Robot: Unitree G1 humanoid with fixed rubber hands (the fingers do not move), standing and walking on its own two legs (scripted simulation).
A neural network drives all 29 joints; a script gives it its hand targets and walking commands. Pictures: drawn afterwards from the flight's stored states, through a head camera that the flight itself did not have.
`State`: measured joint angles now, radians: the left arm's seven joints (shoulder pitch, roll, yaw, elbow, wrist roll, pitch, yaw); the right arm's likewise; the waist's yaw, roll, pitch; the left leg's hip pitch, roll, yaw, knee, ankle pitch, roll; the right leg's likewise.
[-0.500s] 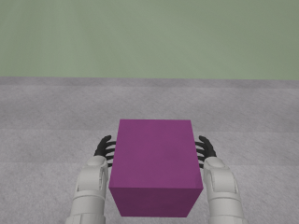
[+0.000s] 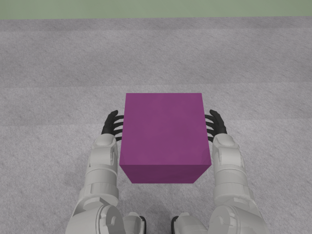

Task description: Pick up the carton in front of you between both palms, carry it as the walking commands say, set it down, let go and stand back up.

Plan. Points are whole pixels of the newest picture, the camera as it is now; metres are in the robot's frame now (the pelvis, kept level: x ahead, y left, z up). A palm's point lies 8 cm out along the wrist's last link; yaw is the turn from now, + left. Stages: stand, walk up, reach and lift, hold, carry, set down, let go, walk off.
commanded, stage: set down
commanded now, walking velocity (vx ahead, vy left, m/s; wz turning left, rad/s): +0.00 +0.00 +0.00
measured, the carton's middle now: (163, 143) +0.37 -0.02 -0.10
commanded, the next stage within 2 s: none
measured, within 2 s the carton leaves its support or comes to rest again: rests again in 1.92 s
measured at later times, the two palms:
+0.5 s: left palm (121, 140) +0.43 +0.13 -0.21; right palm (201, 142) +0.42 -0.16 -0.20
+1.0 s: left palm (128, 145) +0.47 +0.13 -0.37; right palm (193, 150) +0.45 -0.17 -0.36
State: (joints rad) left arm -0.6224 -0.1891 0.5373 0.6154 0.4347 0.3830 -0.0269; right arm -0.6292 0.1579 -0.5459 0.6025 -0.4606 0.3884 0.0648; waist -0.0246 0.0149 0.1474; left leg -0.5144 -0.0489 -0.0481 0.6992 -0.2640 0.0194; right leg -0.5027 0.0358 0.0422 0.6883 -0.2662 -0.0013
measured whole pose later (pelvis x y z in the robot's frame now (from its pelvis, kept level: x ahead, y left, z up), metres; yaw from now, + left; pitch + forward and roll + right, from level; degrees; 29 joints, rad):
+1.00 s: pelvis -0.04 +0.00 -0.25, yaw -1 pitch +47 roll -2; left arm -1.15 0.08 0.37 0.82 0.18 0.25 0.06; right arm -1.05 0.02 -0.52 0.65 -0.17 0.26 -0.09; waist -0.03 0.00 -0.07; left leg -2.05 -0.13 -0.07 1.75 -0.52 -0.02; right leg -2.03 0.12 0.05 1.74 -0.53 0.06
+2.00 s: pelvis -0.05 +0.00 -0.37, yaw -2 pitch +37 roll -2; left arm -1.49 0.28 0.18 1.10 0.02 0.18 0.06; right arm -1.33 -0.13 -0.39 0.87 -0.03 0.20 -0.14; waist -0.03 -0.01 0.36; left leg -2.22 -0.11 -0.02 2.20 -0.62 -0.01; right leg -2.20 0.13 0.02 2.18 -0.63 0.06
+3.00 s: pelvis -0.05 +0.00 -0.39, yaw -4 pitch +34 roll -3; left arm -1.59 0.50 0.00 1.19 -0.22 0.10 0.05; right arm -1.45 -0.32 -0.18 1.04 0.22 0.09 -0.15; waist -0.05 -0.01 0.44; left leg -2.24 -0.03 0.00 2.26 -0.62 0.03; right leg -2.22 0.04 -0.05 2.23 -0.60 0.01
